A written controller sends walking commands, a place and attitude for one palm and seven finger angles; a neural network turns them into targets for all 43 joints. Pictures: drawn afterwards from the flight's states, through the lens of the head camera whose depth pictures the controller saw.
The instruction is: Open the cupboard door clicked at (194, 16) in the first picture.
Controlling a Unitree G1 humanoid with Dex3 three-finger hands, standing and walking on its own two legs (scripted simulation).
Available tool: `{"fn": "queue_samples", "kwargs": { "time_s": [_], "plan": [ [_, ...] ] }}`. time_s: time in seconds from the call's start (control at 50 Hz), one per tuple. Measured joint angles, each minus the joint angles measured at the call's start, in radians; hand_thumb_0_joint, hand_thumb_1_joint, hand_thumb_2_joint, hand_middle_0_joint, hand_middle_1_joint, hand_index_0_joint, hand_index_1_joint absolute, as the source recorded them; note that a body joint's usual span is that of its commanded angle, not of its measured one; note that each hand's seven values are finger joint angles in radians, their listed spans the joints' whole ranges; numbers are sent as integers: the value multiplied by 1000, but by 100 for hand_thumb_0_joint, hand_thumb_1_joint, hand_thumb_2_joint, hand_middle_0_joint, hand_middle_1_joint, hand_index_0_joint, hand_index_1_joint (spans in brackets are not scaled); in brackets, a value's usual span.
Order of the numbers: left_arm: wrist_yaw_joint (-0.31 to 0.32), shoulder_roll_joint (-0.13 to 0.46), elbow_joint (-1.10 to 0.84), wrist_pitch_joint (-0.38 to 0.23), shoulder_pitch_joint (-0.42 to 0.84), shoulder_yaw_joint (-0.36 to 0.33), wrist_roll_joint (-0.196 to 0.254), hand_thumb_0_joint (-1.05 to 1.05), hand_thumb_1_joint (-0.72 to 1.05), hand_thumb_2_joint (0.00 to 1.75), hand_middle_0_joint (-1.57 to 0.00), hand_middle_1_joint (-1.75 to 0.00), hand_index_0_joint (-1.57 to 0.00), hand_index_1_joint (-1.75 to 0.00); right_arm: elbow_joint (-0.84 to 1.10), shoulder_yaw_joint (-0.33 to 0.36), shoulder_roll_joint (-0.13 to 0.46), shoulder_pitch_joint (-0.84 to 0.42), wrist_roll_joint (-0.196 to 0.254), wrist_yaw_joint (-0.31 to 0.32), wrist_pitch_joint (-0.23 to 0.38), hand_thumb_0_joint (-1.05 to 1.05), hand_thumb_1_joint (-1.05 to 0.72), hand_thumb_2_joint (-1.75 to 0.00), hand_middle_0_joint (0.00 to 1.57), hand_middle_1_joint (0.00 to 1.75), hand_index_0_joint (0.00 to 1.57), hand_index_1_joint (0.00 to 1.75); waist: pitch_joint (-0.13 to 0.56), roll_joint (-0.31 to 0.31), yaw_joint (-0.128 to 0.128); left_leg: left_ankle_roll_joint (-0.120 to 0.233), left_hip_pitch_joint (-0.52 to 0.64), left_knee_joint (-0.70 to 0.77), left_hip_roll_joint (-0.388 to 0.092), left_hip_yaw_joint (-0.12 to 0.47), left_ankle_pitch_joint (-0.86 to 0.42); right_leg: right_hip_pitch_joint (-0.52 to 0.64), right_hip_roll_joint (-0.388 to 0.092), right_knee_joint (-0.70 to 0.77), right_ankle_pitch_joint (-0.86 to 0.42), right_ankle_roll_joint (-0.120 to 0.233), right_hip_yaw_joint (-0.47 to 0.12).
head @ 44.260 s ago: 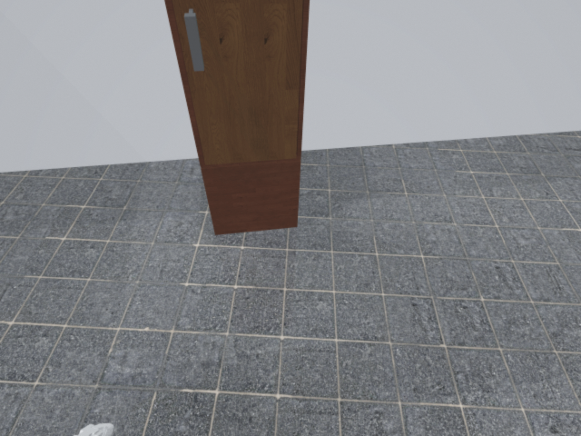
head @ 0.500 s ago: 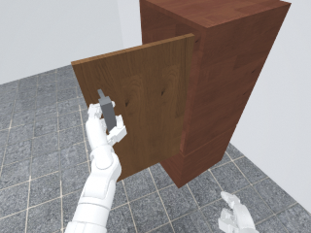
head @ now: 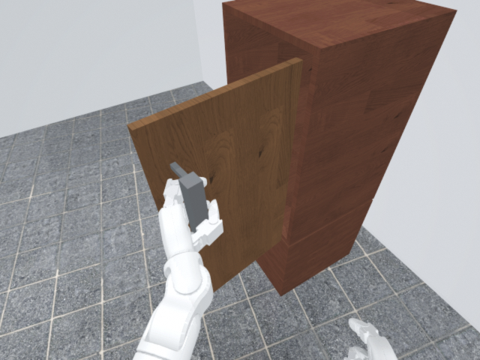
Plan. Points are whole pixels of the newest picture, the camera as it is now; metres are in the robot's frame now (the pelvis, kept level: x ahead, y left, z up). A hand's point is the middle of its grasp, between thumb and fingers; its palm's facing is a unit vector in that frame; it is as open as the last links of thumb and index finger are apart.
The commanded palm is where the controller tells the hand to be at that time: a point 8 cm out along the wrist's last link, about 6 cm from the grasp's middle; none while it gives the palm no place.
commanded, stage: open thumb and fingers to let go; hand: left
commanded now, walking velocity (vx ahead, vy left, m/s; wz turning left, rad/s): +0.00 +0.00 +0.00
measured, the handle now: (189, 200) +0.35 +0.11 +0.11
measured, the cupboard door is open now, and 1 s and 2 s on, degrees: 99 100 100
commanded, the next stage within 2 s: slide the hand sideways off the handle in 0.70 s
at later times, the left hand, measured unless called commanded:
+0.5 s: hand (203, 222) +0.30 +0.08 +0.11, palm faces +0.32 -0.95 +0.00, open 13.7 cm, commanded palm +0.26 +0.11 +0.11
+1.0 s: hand (201, 242) +0.27 +0.08 +0.11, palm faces -0.12 -0.99 -0.05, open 16.3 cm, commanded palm +0.24 +0.12 +0.11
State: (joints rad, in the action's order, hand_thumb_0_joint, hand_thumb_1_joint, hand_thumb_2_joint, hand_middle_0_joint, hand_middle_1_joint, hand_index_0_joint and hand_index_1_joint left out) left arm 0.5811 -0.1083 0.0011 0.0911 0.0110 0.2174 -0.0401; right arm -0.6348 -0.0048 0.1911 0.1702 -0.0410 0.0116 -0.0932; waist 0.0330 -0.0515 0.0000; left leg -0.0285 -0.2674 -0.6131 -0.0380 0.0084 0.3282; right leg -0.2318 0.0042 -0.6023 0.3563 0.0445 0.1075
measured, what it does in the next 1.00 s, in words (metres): stands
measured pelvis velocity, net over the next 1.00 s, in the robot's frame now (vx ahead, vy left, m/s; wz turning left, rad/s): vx -0.02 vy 0.02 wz -0.01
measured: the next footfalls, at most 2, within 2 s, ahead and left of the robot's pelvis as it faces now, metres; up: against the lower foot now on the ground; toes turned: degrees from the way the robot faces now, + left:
none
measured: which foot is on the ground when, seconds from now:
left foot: down 0.00-1.00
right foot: down 0.00-1.00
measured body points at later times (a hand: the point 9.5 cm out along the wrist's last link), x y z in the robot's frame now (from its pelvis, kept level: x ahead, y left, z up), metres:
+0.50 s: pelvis -0.01 +0.02 +0.00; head -0.02 +0.01 +0.45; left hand +0.28 +0.13 +0.11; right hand +0.17 -0.19 -0.10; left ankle +0.00 +0.14 -0.73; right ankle -0.02 -0.09 -0.73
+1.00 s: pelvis -0.02 +0.02 +0.00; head -0.04 +0.00 +0.45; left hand +0.27 +0.13 +0.11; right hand +0.15 -0.19 -0.09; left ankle +0.00 +0.14 -0.73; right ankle -0.02 -0.09 -0.73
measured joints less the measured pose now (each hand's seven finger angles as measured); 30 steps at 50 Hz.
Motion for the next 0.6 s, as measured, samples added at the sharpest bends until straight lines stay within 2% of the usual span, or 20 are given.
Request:
{"fn": "queue_samples", "kwargs": {
  "time_s": [0.14,0.24,0.4,0.48,0.6],
  "plan": [
    [-23,0,7,-1,3,1,4,2,44,71,-34,-128,-35,-130,23,-5,-13,-18,2,-3,1,2,-91,-90,20,30,20,30,7,3,-9,5,-3,3,6,-6,-3,-6,-6,0,-3,-6,-6],
    [-29,4,-7,7,-9,15,7,1,19,60,-33,-124,-34,-126,37,-11,-23,-24,4,-8,-5,1,-91,-90,20,30,20,30,10,5,-8,10,-4,-5,7,-12,3,-6,-7,-2,-4,-11,-12],
    [1,1,1,16,13,17,-8,1,-26,40,-31,-119,-32,-120,25,-13,-23,-27,4,-13,-10,1,-91,-90,20,30,20,30,4,8,-13,19,-20,-30,11,-13,11,-15,-12,-14,-4,-19,-13],
    [3,1,4,16,25,28,-11,0,-39,35,-29,-111,-30,-111,19,-12,-23,-23,5,-14,-9,1,-91,-90,20,30,20,30,1,9,-13,24,-31,-41,14,-13,12,-25,-16,-22,-4,-23,-13],
    [15,-3,22,24,52,39,-13,0,-46,32,-25,-89,-26,-89,12,-12,-25,-17,5,-18,-8,1,-91,-90,20,30,20,30,0,12,-12,28,-47,-51,17,-16,11,-42,-20,-34,-6,-26,-17]
  ]
}}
